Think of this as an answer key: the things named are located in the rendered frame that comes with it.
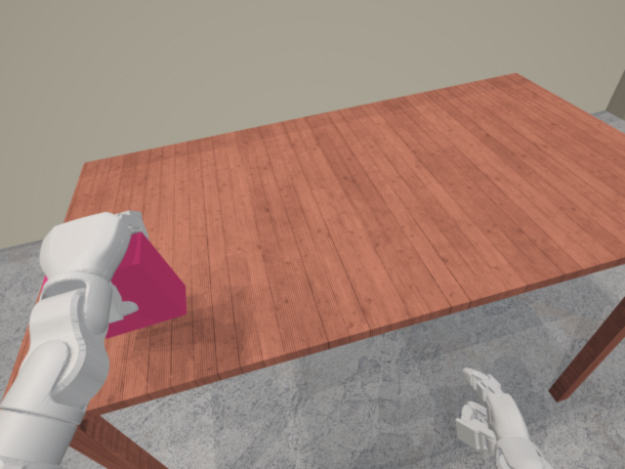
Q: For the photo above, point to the robot left hand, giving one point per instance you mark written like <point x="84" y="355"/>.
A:
<point x="95" y="245"/>

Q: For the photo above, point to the robot right hand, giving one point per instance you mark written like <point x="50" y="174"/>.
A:
<point x="481" y="427"/>

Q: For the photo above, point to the sponge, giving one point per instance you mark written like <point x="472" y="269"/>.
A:
<point x="145" y="278"/>

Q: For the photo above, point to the robot right forearm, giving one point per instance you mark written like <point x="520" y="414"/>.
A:
<point x="519" y="453"/>

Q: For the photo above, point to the table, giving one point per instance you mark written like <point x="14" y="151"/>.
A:
<point x="304" y="235"/>

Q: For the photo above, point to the robot left forearm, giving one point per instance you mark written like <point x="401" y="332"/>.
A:
<point x="65" y="367"/>

